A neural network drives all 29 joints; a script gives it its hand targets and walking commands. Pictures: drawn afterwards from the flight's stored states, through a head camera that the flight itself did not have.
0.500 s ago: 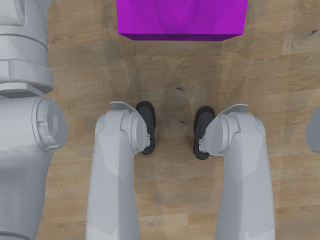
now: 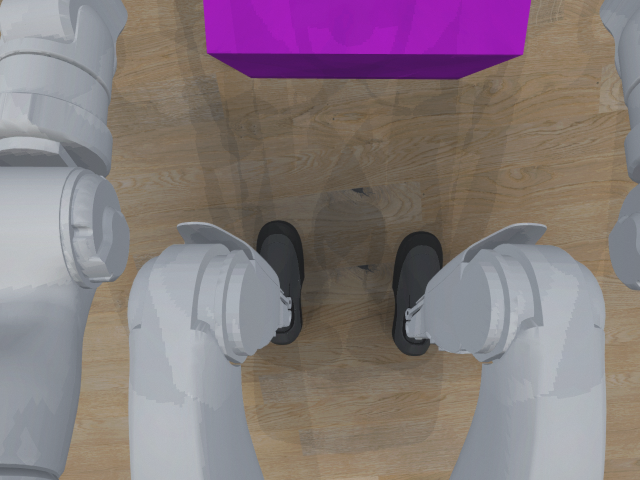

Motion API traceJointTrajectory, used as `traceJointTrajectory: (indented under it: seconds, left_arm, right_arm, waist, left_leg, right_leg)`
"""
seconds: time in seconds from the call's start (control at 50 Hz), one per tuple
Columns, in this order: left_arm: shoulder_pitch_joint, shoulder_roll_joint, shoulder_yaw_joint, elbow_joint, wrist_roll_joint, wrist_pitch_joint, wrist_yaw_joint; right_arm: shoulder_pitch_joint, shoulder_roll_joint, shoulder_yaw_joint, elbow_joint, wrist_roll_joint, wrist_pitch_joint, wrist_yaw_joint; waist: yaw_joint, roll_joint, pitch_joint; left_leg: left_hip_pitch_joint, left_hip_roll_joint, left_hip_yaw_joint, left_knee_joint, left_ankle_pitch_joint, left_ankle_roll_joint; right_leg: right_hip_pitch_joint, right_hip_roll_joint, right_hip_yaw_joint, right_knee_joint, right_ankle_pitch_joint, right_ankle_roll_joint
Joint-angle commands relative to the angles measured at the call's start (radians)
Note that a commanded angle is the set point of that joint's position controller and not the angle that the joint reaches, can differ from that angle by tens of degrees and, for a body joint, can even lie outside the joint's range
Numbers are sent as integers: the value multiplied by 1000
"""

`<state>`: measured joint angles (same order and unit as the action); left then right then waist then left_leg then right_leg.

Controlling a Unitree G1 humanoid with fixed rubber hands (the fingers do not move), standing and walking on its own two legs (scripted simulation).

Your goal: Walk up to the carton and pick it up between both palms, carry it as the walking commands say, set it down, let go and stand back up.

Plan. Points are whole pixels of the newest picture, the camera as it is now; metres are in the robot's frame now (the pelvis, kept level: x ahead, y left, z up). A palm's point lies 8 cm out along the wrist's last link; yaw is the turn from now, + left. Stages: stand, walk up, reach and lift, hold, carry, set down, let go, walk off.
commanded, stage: reach and lift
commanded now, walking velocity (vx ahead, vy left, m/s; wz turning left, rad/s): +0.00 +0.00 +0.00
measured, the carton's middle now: out of the picture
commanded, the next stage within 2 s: none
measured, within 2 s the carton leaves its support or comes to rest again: leaves its support in 1.98 s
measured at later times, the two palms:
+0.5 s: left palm out of the picture +0.56 +0.23 -0.21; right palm out of the picture +0.57 -0.20 -0.22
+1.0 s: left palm out of the picture +0.57 +0.19 -0.21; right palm out of the picture +0.57 -0.18 -0.21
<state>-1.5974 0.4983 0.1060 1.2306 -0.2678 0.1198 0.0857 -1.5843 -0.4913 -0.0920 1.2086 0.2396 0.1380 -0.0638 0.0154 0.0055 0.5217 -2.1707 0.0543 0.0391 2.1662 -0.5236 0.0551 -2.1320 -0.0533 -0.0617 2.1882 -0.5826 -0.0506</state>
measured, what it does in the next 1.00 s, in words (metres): stands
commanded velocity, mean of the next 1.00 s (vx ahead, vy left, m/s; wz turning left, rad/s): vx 0.00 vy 0.00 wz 0.00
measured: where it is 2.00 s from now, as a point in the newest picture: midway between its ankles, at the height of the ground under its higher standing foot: (346, 307)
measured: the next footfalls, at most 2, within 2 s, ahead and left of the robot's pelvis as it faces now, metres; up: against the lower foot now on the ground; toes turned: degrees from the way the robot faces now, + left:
none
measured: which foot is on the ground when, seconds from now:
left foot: down 0.00-1.00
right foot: down 0.00-1.00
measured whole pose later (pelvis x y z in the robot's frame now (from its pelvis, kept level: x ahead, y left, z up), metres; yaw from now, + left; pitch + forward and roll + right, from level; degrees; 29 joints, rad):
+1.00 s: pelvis +0.01 +0.00 -0.03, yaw +0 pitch +33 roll +0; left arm -1.62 0.41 0.06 1.26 -0.28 0.05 0.11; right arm -1.61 -0.45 0.00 1.25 0.32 0.07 -0.11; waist 0.02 -0.01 0.52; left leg -2.27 0.06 0.05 2.24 -0.54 0.06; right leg -2.24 -0.04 -0.05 2.27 -0.59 -0.04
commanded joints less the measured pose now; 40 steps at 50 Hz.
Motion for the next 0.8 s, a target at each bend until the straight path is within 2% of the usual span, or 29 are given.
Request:
traceJointTrajectory:
  seconds: [0.0,0.04,0.06,0.1,0.12,0.14,0.16,0.24,0.26,0.32,0.34,0.4,0.42,0.46,0.48,0.52,0.54,0.58,0.68,0.72,0.76,0.78]
  left_arm:
    - [-253,149,2,-82,-2,-43,-1]
    - [-245,161,-3,-73,-6,-50,4]
    - [-237,150,-5,-41,-4,-52,3]
    - [-259,155,-12,-84,-17,-65,5]
    - [-266,155,-21,-73,-20,-67,5]
    - [-280,177,-11,-98,-18,-74,10]
    - [-268,173,-18,-85,-28,-77,12]
    - [-248,159,-47,-104,-53,-80,13]
    - [-234,160,-41,-91,-50,-78,14]
    - [-233,169,-30,-129,-49,-78,18]
    - [-218,170,-26,-124,-45,-79,20]
    - [-196,142,-23,-124,-48,-78,14]
    - [-190,141,-25,-98,-46,-73,10]
    - [-190,136,-19,-106,-39,-72,7]
    - [-199,131,-21,-108,-44,-71,7]
    - [-214,132,-10,-114,-35,-74,8]
    - [-205,120,-19,-109,-36,-78,5]
    - [-209,130,-4,-99,-25,-76,7]
    - [-249,125,2,-100,-14,-79,12]
    - [-244,112,-6,-78,-17,-79,14]
    - [-259,94,-16,-76,-23,-80,16]
    - [-248,99,-2,-70,-11,-79,18]
  right_arm:
    - [-275,-141,-3,-90,3,-41,2]
    - [-260,-157,-25,-60,-6,-52,-3]
    - [-251,-139,-7,-30,4,-51,2]
    - [-281,-160,-3,-88,8,-68,-3]
    - [-271,-151,5,-55,13,-68,-4]
    - [-287,-158,8,-80,25,-73,-5]
    - [-292,-165,9,-88,26,-77,-8]
    - [-261,-177,13,-90,33,-84,-13]
    - [-246,-154,28,-79,45,-80,-11]
    - [-266,-170,33,-146,62,-88,-14]
    - [-242,-158,42,-128,64,-84,-14]
    - [-228,-144,48,-145,72,-85,-14]
    - [-217,-144,47,-119,64,-79,-12]
    - [-207,-141,36,-106,59,-75,-13]
    - [-219,-138,44,-123,60,-78,-13]
    - [-237,-134,42,-116,57,-77,-14]
    - [-216,-121,40,-103,57,-76,-12]
    - [-223,-120,36,-93,53,-72,-13]
    - [-257,-107,53,-88,57,-74,-16]
    - [-272,-108,46,-89,61,-77,-21]
    - [-283,-102,52,-87,57,-77,-21]
    - [-287,-112,54,-93,60,-80,-25]
  waist:
    - [-4,8,-1308]
    - [-21,23,-1315]
    - [-7,24,-1254]
    - [-16,12,-1292]
    - [-13,13,-1277]
    - [2,16,-1288]
    - [2,11,-1296]
    - [-26,12,-1322]
    - [-10,7,-1315]
    - [2,-5,-1366]
    - [10,-2,-1367]
    - [11,-9,-1348]
    - [-2,-16,-1309]
    - [3,-7,-1299]
    - [-6,-17,-1291]
    - [8,-19,-1276]
    - [-1,-10,-1279]
    - [16,-12,-1255]
    - [24,-23,-1259]
    - [26,4,-1271]
    - [11,-13,-1250]
    - [26,-24,-1248]
  left_leg:
    - [590,-45,-65,-108,287,-66]
    - [610,-41,-77,-89,306,-72]
    - [588,-39,-80,-82,284,-71]
    - [591,-38,-78,-58,318,-71]
    - [574,-34,-80,-52,316,-73]
    - [568,-31,-77,-44,323,-72]
    - [579,-32,-80,-33,332,-71]
    - [586,-34,-80,-13,363,-71]
    - [589,-35,-80,-13,355,-68]
    - [608,-40,-79,-3,385,-62]
    - [611,-40,-76,3,399,-62]
    - [577,-42,-73,-2,398,-59]
    - [548,-38,-71,-6,369,-61]
    - [541,-41,-70,-10,359,-63]
    - [534,-41,-71,-10,353,-61]
    - [507,-41,-66,-14,347,-60]
    - [517,-43,-67,-18,352,-61]
    - [507,-42,-67,-23,332,-60]
    - [510,-43,-66,-31,323,-61]
    - [539,-44,-68,-36,323,-60]
    - [539,-49,-68,-41,312,-58]
    - [525,-47,-67,-41,311,-58]
  right_leg:
    - [455,51,84,-149,276,48]
    - [422,49,75,-119,287,48]
    - [385,44,77,-113,258,49]
    - [408,42,83,-98,290,50]
    - [403,39,87,-91,293,51]
    - [412,39,93,-79,307,51]
    - [409,38,92,-69,307,50]
    - [412,35,87,-50,342,48]
    - [409,31,89,-49,331,49]
    - [431,38,86,-38,364,52]
    - [431,37,89,-37,373,49]
    - [438,41,94,-42,386,50]
    - [415,43,94,-53,360,53]
    - [422,45,98,-50,358,53]
    - [422,45,97,-55,354,53]
    - [418,48,104,-57,353,52]
    - [420,49,99,-58,361,53]
    - [400,51,103,-64,330,55]
    - [404,54,103,-72,321,59]
    - [402,55,103,-77,316,54]
    - [374,58,97,-80,293,57]
    - [396,58,101,-81,302,57]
